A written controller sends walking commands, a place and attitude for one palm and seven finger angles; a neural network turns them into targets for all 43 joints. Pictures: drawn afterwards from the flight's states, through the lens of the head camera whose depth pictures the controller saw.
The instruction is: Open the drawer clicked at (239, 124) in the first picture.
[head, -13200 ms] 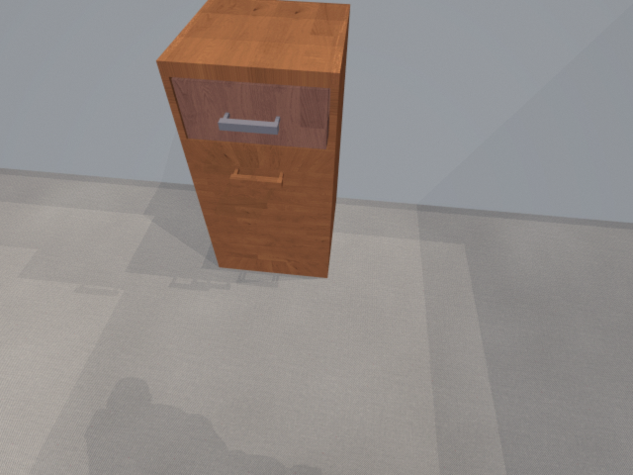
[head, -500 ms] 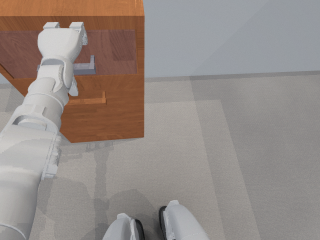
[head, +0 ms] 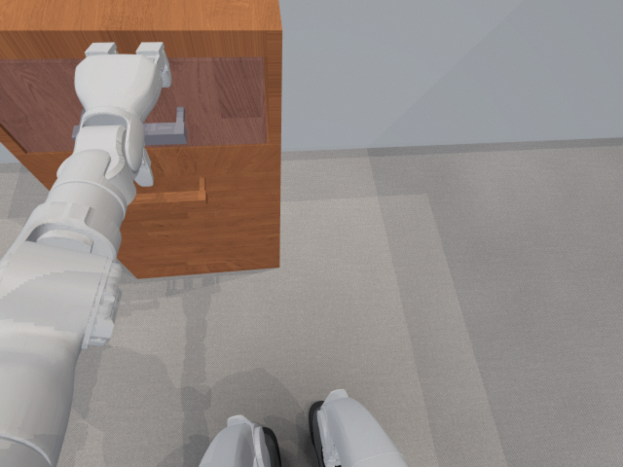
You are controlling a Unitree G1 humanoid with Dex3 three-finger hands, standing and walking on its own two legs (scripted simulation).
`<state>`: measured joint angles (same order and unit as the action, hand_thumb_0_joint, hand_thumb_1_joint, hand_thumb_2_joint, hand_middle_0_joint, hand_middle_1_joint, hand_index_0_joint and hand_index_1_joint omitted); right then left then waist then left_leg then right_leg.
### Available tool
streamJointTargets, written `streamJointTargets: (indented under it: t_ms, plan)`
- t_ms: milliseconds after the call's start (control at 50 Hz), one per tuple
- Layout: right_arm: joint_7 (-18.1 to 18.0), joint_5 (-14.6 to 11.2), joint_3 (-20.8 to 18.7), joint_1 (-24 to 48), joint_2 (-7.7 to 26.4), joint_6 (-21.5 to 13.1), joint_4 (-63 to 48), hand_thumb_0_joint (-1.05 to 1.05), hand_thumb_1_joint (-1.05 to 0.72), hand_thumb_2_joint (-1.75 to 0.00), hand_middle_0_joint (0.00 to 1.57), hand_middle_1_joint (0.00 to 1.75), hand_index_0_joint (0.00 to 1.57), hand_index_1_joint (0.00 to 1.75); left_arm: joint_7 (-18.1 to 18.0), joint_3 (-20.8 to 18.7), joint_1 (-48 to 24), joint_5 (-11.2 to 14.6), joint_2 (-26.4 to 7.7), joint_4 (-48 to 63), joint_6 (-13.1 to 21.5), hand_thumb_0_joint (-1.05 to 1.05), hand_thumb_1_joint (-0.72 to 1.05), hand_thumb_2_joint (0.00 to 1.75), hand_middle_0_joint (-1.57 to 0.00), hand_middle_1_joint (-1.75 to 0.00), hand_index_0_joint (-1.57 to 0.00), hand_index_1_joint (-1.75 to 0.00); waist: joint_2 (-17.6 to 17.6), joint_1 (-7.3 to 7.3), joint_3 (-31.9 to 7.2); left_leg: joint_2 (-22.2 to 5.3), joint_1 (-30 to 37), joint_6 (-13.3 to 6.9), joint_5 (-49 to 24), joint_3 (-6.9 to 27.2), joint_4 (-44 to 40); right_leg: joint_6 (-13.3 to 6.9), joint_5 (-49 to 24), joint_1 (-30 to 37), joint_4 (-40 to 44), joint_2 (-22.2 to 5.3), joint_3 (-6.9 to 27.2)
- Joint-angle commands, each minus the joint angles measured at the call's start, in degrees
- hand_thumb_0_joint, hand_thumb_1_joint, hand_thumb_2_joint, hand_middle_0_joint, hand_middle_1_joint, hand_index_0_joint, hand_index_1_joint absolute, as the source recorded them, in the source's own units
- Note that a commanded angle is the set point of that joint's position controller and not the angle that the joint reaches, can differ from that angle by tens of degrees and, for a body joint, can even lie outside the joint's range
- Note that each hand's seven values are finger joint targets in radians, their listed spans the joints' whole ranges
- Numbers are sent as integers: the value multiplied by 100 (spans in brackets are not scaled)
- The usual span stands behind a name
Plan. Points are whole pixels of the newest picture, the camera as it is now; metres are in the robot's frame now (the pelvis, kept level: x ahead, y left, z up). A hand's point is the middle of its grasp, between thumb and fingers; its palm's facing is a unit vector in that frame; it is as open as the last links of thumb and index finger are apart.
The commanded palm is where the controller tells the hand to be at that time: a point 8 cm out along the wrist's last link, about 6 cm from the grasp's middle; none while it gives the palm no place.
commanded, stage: move the hooked fingers above the handle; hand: left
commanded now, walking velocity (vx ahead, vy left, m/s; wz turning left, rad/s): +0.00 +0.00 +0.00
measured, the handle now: (133, 124) +0.61 +0.17 +0.00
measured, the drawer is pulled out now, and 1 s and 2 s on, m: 0.00 0.00 0.00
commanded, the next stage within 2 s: lower the fingers behind the handle in 0.36 s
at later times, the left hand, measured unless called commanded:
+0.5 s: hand (138, 116) +0.56 +0.14 +0.06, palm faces +0.01 -0.02 -1.00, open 13.5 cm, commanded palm +0.57 +0.18 +0.09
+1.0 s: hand (140, 118) +0.57 +0.14 +0.06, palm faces +0.05 -0.02 -1.00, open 13.5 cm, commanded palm +0.57 +0.18 +0.05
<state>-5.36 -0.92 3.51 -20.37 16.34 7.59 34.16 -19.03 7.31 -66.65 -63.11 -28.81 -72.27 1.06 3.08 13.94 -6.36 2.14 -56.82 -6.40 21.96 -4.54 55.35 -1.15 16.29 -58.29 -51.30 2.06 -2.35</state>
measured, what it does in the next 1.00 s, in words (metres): stands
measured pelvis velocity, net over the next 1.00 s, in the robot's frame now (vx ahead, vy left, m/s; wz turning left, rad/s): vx -0.01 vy -0.01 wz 0.01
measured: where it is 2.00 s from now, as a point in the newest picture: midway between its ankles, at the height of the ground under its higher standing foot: outside the picture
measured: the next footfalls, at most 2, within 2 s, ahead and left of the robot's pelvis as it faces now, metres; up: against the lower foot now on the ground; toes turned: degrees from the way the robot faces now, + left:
none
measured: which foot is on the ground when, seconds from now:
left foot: down 0.00-1.00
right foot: down 0.00-1.00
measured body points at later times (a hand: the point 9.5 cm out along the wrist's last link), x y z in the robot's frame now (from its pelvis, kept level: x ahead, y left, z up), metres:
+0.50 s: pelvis +0.00 +0.00 +0.00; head +0.14 +0.00 +0.43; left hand +0.56 +0.14 +0.11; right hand -0.01 -0.28 -0.11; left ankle +0.04 +0.05 -0.67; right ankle +0.07 -0.11 -0.67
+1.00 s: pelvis -0.01 -0.01 -0.02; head +0.13 +0.00 +0.41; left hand +0.56 +0.14 +0.11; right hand -0.01 -0.28 -0.12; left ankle +0.04 +0.05 -0.67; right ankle +0.07 -0.11 -0.67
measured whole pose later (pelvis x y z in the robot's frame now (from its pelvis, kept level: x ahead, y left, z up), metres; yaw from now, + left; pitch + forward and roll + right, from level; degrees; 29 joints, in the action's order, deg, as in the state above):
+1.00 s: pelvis -0.01 -0.01 -0.02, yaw +0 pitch +25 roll -2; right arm -4.3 -0.5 3.6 -19.9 16.7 7.1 34.7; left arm -21.1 7.0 -70.8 -64.3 -29.1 -76.3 0.0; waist 2.7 14.7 -7.8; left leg 1.9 -62.3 -5.9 23.0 -4.0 60.3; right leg -1.8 17.4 -63.6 -56.1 2.0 -3.3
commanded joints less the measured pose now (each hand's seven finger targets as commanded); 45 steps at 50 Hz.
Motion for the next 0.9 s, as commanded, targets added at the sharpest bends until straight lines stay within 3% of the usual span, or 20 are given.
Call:
streamJointTargets:
  t_ms: [0, 140, 180, 260, 280, 360, 380, 460, 580, 640, 840, 880]
  plan:
    - [-101, 28, -370, -912, 1029, -63, -252, 0, -90, -90, 20, 30, 20, 30, -10, -515, -2443, 128, -2210, 370, -482, 0, -50, 30, -30, -120, -30, -120, -191, -5, -2245, -96, 900, 229, 395, 693, -951, 23, 744, 1517, 782, 23, 239]
    - [-77, 50, -379, -932, 1042, -54, -218, 0, -90, -90, 20, 30, 20, 30, -57, -575, -2505, 77, -2270, 389, -507, 0, -50, 30, -30, -120, -30, -120, -115, -38, -2315, -98, 931, 243, 333, 726, -932, 9, 711, 1490, 736, 23, 223]
    - [-70, 45, -388, -919, 1011, -58, -221, 0, -90, -90, 20, 30, 20, 30, -61, -511, -2592, 101, -2119, 390, -509, 0, -50, 30, -30, -120, -30, -120, -232, 16, -2249, -113, 942, 237, 360, 748, -943, 14, 723, 1443, 754, 28, 211]
    - [-49, 63, -400, -950, 1031, -71, -191, 0, -90, -90, 20, 30, 20, 30, -88, -501, -2599, 66, -2104, 345, -545, 0, -50, 30, -30, -120, -30, -120, -98, 23, -2218, -111, 969, 249, 375, 744, -939, 15, 734, 1361, 739, 28, 204]
    - [-49, 63, -400, -929, 1017, -67, -200, 0, -90, -90, 20, 30, 20, 30, -95, -587, -2584, 93, -2186, 388, -534, 0, -50, 30, -30, -120, -30, -120, -247, -4, -2287, -105, 933, 230, 331, 725, -918, 15, 703, 1487, 757, 32, 218]
    - [-43, 58, -398, -946, 1021, -76, -187, 0, -90, -90, 20, 30, 20, 30, -80, -482, -2633, 69, -2106, 347, -552, 0, -50, 30, -30, -120, -30, -120, -111, 19, -2223, -92, 872, 241, 456, 709, -947, 19, 786, 1464, 768, 26, 231]
    - [-46, 50, -407, -945, 1009, -76, -200, 0, -90, -90, 20, 30, 20, 30, -73, -523, -2639, 94, -2129, 366, -537, 0, -50, 30, -30, -120, -30, -120, -257, 17, -2257, -91, 860, 229, 408, 710, -937, 17, 749, 1553, 791, 29, 243]
    - [-65, 56, -381, -951, 1023, -70, -189, 0, -90, -90, 20, 30, 20, 30, -53, -577, -2490, 63, -2295, 337, -537, 0, -50, 30, -30, -120, -30, -120, -166, -35, -2319, -80, 836, 234, 327, 669, -917, 16, 695, 1642, 784, 17, 258]
    - [-38, 61, -384, -924, 1029, -74, -192, 0, -90, -90, 20, 30, 20, 30, -25, -487, -2294, 89, -2064, 70, -528, 0, -50, 30, -30, -120, -30, -120, -297, 17, -2056, -80, 672, 237, 376, 655, -842, 10, 749, 1433, 755, 26, 242]
    - [-35, 66, -372, -928, 1061, -72, -197, 0, -90, -90, 20, 30, 20, 30, -39, -520, -2134, 36, -2176, -41, -532, 0, -50, 30, -30, -120, -30, -120, -239, -35, -2116, -63, 569, 239, 385, 636, -770, 0, 769, 1424, 686, 19, 258]
    - [17, 82, -384, -918, 1102, -92, -182, 0, -90, -90, 20, 30, 20, 30, -49, -350, -2239, -73, -1916, -302, -614, 0, -50, 30, -30, -120, -30, -120, -209, 93, -2003, -84, 400, 242, 593, 706, -601, -4, 951, 944, 488, 29, 198]
    - [10, 68, -386, -884, 1094, -97, -196, 0, -90, -90, 20, 30, 20, 30, -36, -359, -2267, -78, -1944, -320, -635, 0, -50, 30, -30, -120, -30, -120, -347, 118, -2071, -81, 316, 227, 638, 702, -548, -5, 992, 977, 471, 29, 217]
